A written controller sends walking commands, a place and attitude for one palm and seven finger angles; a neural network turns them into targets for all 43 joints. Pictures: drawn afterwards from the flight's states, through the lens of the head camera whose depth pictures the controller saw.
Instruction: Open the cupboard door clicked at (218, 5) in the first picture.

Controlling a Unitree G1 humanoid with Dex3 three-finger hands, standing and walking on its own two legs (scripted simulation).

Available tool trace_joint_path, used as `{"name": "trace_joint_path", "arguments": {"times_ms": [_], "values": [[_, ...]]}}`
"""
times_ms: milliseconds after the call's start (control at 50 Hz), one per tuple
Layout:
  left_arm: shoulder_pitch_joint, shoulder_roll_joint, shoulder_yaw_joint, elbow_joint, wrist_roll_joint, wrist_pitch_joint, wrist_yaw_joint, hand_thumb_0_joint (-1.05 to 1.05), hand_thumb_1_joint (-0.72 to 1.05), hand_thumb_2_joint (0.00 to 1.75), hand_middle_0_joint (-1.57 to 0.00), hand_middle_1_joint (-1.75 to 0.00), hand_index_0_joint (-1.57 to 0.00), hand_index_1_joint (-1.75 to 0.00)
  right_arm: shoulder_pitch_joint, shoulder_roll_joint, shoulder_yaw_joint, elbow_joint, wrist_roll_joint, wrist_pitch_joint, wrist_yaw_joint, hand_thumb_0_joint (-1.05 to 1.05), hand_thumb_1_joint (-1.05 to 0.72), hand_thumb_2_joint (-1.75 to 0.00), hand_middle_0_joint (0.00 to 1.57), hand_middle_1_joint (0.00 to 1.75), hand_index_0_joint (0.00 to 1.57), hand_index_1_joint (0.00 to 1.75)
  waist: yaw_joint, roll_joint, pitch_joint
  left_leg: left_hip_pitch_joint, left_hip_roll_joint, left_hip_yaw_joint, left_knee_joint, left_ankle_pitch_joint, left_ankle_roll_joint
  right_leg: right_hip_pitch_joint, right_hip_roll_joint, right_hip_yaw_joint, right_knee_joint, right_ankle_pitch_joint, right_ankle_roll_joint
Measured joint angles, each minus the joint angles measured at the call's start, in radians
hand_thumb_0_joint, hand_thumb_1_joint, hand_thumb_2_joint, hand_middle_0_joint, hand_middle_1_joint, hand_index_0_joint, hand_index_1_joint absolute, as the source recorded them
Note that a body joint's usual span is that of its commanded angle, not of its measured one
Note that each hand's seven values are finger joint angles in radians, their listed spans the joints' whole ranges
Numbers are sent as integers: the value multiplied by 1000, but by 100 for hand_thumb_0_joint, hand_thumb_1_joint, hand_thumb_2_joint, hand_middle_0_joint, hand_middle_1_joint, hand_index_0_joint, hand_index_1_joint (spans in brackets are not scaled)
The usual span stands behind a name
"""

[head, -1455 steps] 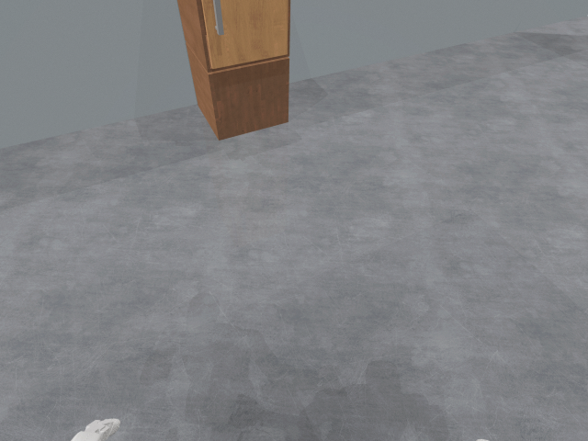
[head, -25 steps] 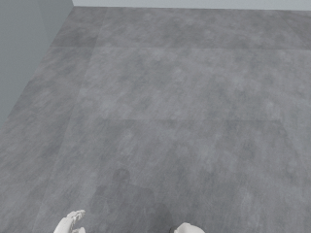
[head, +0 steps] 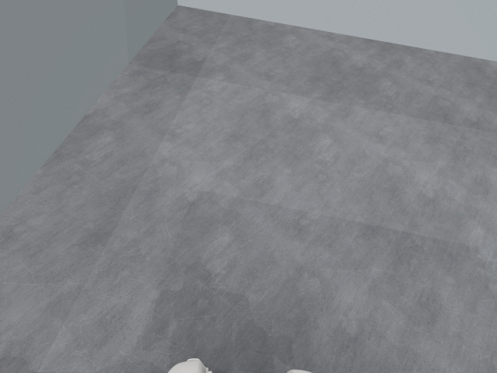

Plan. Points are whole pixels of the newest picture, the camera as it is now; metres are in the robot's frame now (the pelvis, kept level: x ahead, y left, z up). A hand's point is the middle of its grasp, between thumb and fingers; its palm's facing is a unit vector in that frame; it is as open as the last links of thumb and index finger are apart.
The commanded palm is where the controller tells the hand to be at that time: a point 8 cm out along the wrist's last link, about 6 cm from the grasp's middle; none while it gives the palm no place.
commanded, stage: turn to face it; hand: left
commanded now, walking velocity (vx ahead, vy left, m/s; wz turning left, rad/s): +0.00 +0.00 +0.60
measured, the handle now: out of the picture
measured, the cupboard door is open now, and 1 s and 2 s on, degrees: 44 44 44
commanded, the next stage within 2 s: none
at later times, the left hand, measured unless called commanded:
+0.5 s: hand out of the picture +0.02 +0.13 -0.14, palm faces +0.30 -0.92 -0.25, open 7.4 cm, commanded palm none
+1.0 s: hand out of the picture +0.00 +0.12 -0.14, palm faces +0.58 -0.76 -0.30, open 7.4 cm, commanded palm none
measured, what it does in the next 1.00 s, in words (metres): steps to the right, turning left: right foot, then left foot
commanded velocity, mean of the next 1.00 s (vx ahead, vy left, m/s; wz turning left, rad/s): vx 0.00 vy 0.00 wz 0.60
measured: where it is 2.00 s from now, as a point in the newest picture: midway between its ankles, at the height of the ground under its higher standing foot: outside the picture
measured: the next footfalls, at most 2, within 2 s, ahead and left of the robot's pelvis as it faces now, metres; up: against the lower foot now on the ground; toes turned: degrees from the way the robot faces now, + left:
right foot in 0.28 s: +0.07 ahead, -0.19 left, +0.00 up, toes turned +7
left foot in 0.60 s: +0.03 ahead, +0.07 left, +0.00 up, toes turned +27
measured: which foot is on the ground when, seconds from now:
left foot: down 0.00-0.26, up 0.28-0.58, down 0.60-0.88, up 0.90-1.00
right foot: up 0.00-0.26, down 0.28-0.60, up 0.62-0.86, down 0.88-1.00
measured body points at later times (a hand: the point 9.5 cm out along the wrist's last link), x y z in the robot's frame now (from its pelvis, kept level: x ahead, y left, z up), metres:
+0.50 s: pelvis +0.03 -0.07 +0.02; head +0.08 -0.06 +0.46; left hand +0.01 +0.18 -0.12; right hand +0.21 -0.30 -0.12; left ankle +0.00 +0.06 -0.67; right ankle +0.03 -0.19 -0.72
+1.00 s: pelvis +0.06 -0.10 +0.01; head +0.11 -0.09 +0.46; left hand -0.03 +0.16 -0.12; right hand +0.29 -0.26 -0.14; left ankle -0.03 +0.01 -0.65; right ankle +0.13 -0.20 -0.72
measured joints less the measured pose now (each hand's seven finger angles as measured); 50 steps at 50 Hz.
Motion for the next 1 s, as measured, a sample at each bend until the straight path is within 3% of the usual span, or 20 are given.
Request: {"name": "trace_joint_path", "arguments": {"times_ms": [60,120,220,280,320,360,400,440,540,580,600,640,700,760,820,880,920,960,1000], "values": [[-10,14,7,-15,1,2,-4,0,91,90,-20,-30,-20,-30,-12,-4,4,-12,4,-3,-5,1,-92,-90,20,30,20,30,14,11,13,14,-14,-26,-77,45,-3,-69,-4,44,51,69,16],[-8,24,8,-33,-2,3,-3,1,91,90,-20,-30,-20,-30,-24,-12,3,-19,6,1,-2,1,-91,-90,20,30,20,30,21,32,17,27,-14,-61,-130,77,-13,-73,-3,64,-36,72,26],[-7,30,3,-59,-5,6,-1,1,91,90,-20,-30,-20,-30,-37,-33,-15,-31,6,21,8,1,-90,-90,20,30,21,30,13,68,12,24,-16,-135,-142,91,-46,10,16,65,-276,75,22],[11,37,0,-84,-1,-13,-1,1,91,90,-20,-30,-20,-30,-39,-45,-31,-39,14,43,12,1,-90,-90,20,30,21,30,20,59,-4,-12,-42,-164,-72,27,-71,104,10,59,-510,192,-3],[18,21,-7,-84,6,-17,6,1,90,90,-20,-30,-20,-30,-54,-67,-45,-34,15,56,17,1,-90,-90,20,30,21,30,24,72,6,-62,-47,-152,113,-150,-79,110,2,33,-487,216,-22],[34,4,-15,-82,8,-15,8,1,90,90,-20,-30,-20,-30,-60,-87,-56,-36,12,65,24,1,-91,-90,20,30,20,30,22,74,7,-104,-46,-116,301,-200,-87,138,-17,3,-500,198,-29],[51,-6,-20,-80,7,-17,9,1,90,90,-20,-30,-20,-30,-71,-95,-58,-39,12,68,29,1,-91,-90,20,30,20,30,21,59,9,-113,-32,-76,398,-202,-101,164,-37,-18,-528,196,-30],[61,-9,-24,-78,8,-21,9,1,90,90,-20,-30,-20,-30,-84,-94,-55,-46,15,68,33,1,-91,-90,20,30,20,30,21,35,18,-82,-18,-43,366,-207,-111,185,-58,-39,-549,200,-31],[81,-10,-32,-79,10,-34,0,1,90,90,-20,-30,-20,-30,-125,-89,-36,-65,20,57,36,1,-91,-90,19,30,20,30,40,-8,46,47,-12,6,92,-186,-108,196,-98,-96,-514,167,-19],[95,-4,-31,-77,4,-31,-4,1,90,90,-20,-30,-20,-30,-137,-90,-27,-80,19,47,37,1,-91,-90,19,30,20,30,42,-13,47,113,-17,18,-46,-71,-93,177,-113,-118,-445,127,-8],[103,-1,-29,-78,-1,-25,-7,1,90,90,-20,-30,-20,-30,-138,-95,-26,-91,17,36,38,1,-91,-90,20,30,20,30,40,-2,39,128,-10,4,-85,26,-62,145,-114,-124,-374,105,2],[80,24,-23,-66,-4,2,-4,1,90,90,-20,-30,-20,-30,-147,-77,-23,-97,16,20,32,1,-91,-90,20,30,20,30,41,-26,54,101,-25,-12,-23,-21,-35,56,-105,-48,-164,-4,26],[44,48,-7,-64,-2,27,3,1,90,90,-20,-30,-20,-30,-132,-54,-9,-101,11,17,23,1,-91,-90,20,30,20,30,42,-26,55,100,-24,-56,-26,-68,-46,-39,-61,13,-3,-19,37],[10,52,-1,-85,-2,26,-5,1,90,90,-20,-30,-20,-30,-116,-50,-5,-92,6,28,15,1,-91,-90,20,30,20,30,40,6,57,104,-17,-108,-59,-39,-65,-65,-36,34,-50,23,39],[-5,49,0,-112,-4,11,-11,1,90,90,-20,-30,-20,-30,-102,-53,-7,-82,5,41,15,1,-90,-90,20,30,21,30,36,43,53,97,-12,-155,-64,-28,-80,-26,-12,42,-211,65,34],[8,54,-1,-140,0,-13,-12,1,90,90,-20,-30,-20,-30,-81,-55,-17,-80,12,56,18,1,-90,-90,20,30,21,30,36,51,28,56,-27,-186,-4,-66,-90,58,-4,41,-439,168,14],[9,38,-6,-140,7,-22,-3,1,90,90,-20,-30,-20,-30,-87,-69,-31,-70,15,67,21,1,-90,-90,20,30,21,30,35,72,38,-2,-35,-180,167,-211,-84,54,-9,17,-412,198,-20],[21,17,-14,-137,9,-20,3,0,90,90,-20,-30,-20,-30,-86,-82,-41,-64,14,73,26,1,-90,-90,20,30,20,30,28,80,41,-53,-40,-144,350,-251,-82,79,-27,-12,-427,198,-34],[38,4,-20,-132,9,-16,6,0,90,90,-20,-30,-20,-30,-87,-85,-44,-59,14,75,32,1,-91,-90,20,30,20,30,24,69,38,-69,-31,-96,438,-245,-93,108,-46,-31,-466,208,-34]]}}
